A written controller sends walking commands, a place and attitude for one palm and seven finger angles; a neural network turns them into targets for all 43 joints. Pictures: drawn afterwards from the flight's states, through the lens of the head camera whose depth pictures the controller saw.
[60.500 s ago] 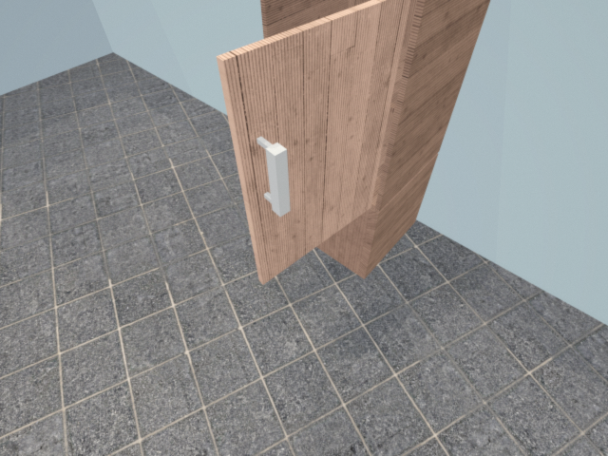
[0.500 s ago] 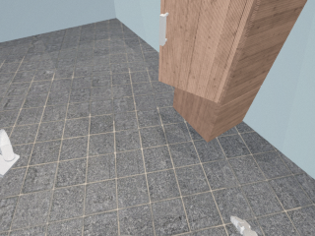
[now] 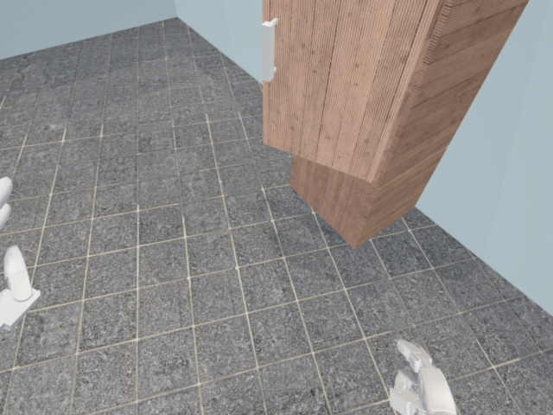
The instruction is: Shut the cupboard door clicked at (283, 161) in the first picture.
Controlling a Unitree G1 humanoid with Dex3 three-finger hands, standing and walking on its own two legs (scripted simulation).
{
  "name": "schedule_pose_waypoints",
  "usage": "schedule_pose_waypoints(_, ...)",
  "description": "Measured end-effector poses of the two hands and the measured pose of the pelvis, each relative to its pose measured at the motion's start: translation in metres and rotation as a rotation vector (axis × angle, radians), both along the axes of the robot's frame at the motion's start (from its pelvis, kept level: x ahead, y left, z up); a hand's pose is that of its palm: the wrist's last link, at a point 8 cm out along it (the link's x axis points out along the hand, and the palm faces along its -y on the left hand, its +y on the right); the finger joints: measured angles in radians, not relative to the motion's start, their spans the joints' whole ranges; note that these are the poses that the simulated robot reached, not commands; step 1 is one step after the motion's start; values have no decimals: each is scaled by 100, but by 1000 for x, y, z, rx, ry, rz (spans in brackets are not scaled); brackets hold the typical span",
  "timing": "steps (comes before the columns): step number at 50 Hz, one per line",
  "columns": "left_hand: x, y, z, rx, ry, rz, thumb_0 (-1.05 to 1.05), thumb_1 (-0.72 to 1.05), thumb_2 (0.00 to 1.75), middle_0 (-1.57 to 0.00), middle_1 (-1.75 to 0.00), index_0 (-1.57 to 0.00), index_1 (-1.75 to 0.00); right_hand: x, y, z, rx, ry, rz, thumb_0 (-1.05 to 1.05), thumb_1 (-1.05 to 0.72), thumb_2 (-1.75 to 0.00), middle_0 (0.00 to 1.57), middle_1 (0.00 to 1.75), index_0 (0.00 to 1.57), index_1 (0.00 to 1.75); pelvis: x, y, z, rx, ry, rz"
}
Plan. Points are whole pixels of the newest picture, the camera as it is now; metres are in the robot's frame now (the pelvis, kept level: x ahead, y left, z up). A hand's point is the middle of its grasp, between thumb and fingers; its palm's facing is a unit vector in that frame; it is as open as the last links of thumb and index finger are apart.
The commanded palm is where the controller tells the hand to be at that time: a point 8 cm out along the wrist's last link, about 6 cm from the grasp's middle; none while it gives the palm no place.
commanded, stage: stop stepping back and stand still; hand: left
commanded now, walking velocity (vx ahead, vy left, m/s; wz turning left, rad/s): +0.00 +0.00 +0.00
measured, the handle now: (271, 50) +1.00 +0.06 +0.03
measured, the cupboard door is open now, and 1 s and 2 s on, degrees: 27 27 27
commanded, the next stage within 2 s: let the arm hang, fingers relaxed in 0.16 s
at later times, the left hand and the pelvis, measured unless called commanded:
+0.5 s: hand out of the picture +0.08 +0.20 -0.13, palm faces -0.04 -0.97 -0.24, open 7.4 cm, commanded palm none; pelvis -0.04 +0.02 +0.00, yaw +0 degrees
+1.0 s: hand out of the picture -0.09 +0.21 -0.16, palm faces +0.00 -0.98 -0.21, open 7.3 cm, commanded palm none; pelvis -0.05 +0.03 +0.01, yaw -1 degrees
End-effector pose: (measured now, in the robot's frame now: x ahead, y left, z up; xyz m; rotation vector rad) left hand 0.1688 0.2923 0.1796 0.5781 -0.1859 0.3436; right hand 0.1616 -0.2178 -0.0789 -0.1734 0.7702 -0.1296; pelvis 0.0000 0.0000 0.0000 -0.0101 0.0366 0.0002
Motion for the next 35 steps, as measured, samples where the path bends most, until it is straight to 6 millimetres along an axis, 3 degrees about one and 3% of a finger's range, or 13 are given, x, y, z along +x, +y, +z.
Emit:
schedule_pose_waypoints(11, -8, 11, 3, 8, -15, 8, 2, 89, 90, -22, -30, -21, -31, -19, -10, 4, -38, 28, -43, 1, -90, -89, 20, 30, 21, 30, -4, 4, 1, -4, -11, -7)
schedule_pose_waypoints(14, -12, 15, -6, -13, 0, 15, 1, 89, 90, -21, -30, -21, -31, -27, -14, 3, -43, 22, -33, 1, -90, -89, 20, 30, 20, 30, -10, 7, 1, -8, -13, 0)
schedule_pose_waypoints(16, -6, 20, -47, -76, 160, 21, 1, 90, 90, -21, -30, -21, -31, -31, -17, -6, -42, 38, 24, 1, -90, -90, 20, 30, 20, 30, -17, 13, -1, -7, -10, 9)
schedule_pose_waypoints(19, -13, 17, -139, -229, 529, 67, 1, 90, 90, -20, -30, -20, -30, -43, -23, -23, -43, 83, 41, 0, -90, -90, 20, 30, 20, 30, -27, 20, -4, -5, -10, 9)
schedule_pose_waypoints(22, -50, -8, -222, -353, 881, 76, 1, 91, 90, -20, -30, -20, -30, -65, -24, -33, -42, 148, 24, 0, -90, -90, 20, 30, 20, 30, -35, 23, -5, 3, -22, 5)
schedule_pose_waypoints(25, -102, -42, -280, -475, 1138, 70, 1, 91, 90, -20, -30, -20, -30, -98, -21, -36, -48, 248, 6, 0, -91, -90, 20, 30, 20, 30, -41, 20, -4, 12, -39, 4)
schedule_pose_waypoints(27, -136, -61, -305, -562, 1248, 93, 1, 92, 90, -20, -30, -20, -30, -124, -17, -37, -53, 333, -2, 0, -91, -90, 20, 30, 20, 30, -43, 18, -2, 12, -48, 8)
schedule_pose_waypoints(31, -175, -51, -320, -607, 1315, 191, -3, 101, 90, -21, -30, -21, -30, -174, -9, -40, -51, 505, -16, 0, -91, -89, 20, 30, 20, 30, -49, 13, 2, 1, -56, 20)
schedule_pose_waypoints(35, -215, -41, -322, -597, 1432, 246, -2, 99, 90, -21, -30, -20, -30, -211, 0, -45, -23, 607, -61, 0, -91, -89, 20, 30, 20, 30, -51, 16, 5, -8, -60, 18)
